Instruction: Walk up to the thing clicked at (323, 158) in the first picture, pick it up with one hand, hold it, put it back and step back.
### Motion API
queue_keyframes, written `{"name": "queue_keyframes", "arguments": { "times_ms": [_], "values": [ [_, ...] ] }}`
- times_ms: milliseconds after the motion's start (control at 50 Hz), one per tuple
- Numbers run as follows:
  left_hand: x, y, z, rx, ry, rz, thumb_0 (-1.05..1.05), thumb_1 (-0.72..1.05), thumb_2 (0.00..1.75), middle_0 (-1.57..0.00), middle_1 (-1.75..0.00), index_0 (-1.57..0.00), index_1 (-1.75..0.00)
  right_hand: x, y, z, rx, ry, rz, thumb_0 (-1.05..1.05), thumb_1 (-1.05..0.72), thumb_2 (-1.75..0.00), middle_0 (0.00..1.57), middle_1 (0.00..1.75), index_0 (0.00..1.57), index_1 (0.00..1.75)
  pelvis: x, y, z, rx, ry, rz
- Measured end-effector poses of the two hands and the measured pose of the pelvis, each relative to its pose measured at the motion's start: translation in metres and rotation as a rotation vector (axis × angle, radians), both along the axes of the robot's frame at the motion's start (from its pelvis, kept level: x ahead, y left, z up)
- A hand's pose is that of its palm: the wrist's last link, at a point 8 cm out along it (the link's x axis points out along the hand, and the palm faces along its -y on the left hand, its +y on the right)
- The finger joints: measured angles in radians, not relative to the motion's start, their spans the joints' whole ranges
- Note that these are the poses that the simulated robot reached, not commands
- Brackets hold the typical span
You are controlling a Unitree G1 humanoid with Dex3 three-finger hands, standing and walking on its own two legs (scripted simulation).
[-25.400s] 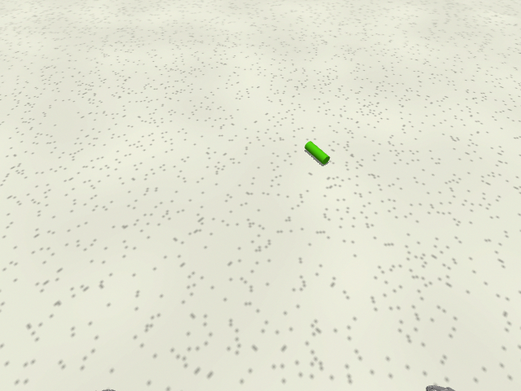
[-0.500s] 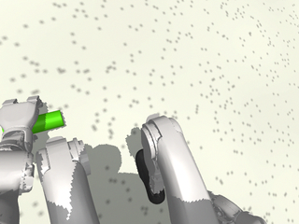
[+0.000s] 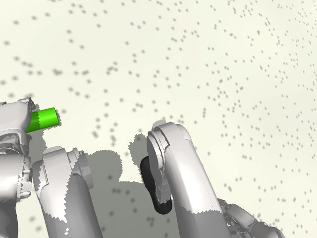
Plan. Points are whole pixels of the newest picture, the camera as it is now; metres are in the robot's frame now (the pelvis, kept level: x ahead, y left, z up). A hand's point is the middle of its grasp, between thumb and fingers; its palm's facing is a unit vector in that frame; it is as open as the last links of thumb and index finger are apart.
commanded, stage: close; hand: left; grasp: from above
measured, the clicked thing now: (27, 122) +0.41 +0.24 -0.28
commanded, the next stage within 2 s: settle in 0.46 s
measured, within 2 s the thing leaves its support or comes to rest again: leaves its support in 0.96 s
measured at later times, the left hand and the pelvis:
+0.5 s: hand (15, 132) +0.38 +0.26 -0.25, palm faces -0.44 -0.12 -0.89, open 8.3 cm; pelvis -0.01 +0.00 +0.00, yaw +0 degrees
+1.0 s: hand (14, 132) +0.38 +0.26 -0.23, palm faces -0.36 -0.14 -0.92, open 8.2 cm; pelvis +0.00 +0.00 +0.00, yaw +1 degrees
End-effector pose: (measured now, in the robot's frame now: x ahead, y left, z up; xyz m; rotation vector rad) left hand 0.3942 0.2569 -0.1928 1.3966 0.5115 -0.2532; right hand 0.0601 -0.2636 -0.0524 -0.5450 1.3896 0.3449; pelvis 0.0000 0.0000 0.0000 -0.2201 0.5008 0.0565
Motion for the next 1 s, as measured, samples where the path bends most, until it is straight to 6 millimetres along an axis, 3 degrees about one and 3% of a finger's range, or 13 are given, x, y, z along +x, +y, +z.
{"name": "queue_keyframes", "arguments": {
  "times_ms": [220,360,540,720,920,1000],
  "values": [
    [-0.015,0.001,0.001,0.032,-0.056,-0.097,-0.01,0.29,0.38,-0.69,-0.59,-0.67,-0.52,0.007,0.014,-0.017,0.063,-0.014,0.035,0.00,-0.91,-0.90,0.20,0.30,0.20,0.30,-0.002,-0.001,-0.003,0.007,-0.036,0.000],
    [-0.017,0.006,0.004,0.064,-0.061,-0.042,-0.02,0.33,0.28,-0.72,-0.51,-0.73,-0.45,0.010,0.015,-0.014,0.076,-0.042,0.032,0.00,-0.91,-0.90,0.20,0.30,0.20,0.30,-0.005,-0.002,-0.001,0.008,-0.031,0.000],
    [-0.011,0.008,0.003,0.044,-0.024,-0.003,0.00,0.32,0.24,-0.77,-0.44,-0.80,-0.39,-0.001,0.003,-0.003,0.028,-0.032,0.025,0.00,-0.91,-0.90,0.20,0.30,0.20,0.30,-0.005,0.001,-0.002,0.003,-0.030,0.000],
    [-0.010,0.009,0.003,0.036,-0.027,-0.028,-0.01,0.31,0.21,-0.81,-0.42,-0.83,-0.38,-0.008,0.008,-0.004,0.024,-0.009,0.027,0.00,-0.92,-0.91,0.20,0.30,0.20,0.30,-0.004,0.003,-0.002,0.000,-0.036,-0.002],
    [-0.016,0.007,0.006,0.036,-0.049,-0.045,-0.01,0.28,0.19,-0.85,-0.41,-0.87,-0.36,-0.001,0.016,-0.013,0.066,-0.015,0.014,0.00,-0.93,-0.91,0.20,0.30,0.20,0.30,-0.002,0.002,-0.003,0.003,-0.023,0.001],
    [-0.018,0.007,0.018,0.032,-0.115,-0.009,-0.01,0.27,0.19,-0.87,-0.40,-0.89,-0.35,0.008,0.015,-0.018,0.085,-0.036,-0.026,0.00,-0.93,-0.91,0.20,0.30,0.20,0.30,0.001,0.001,-0.001,0.010,-0.001,0.003]
  ]
}}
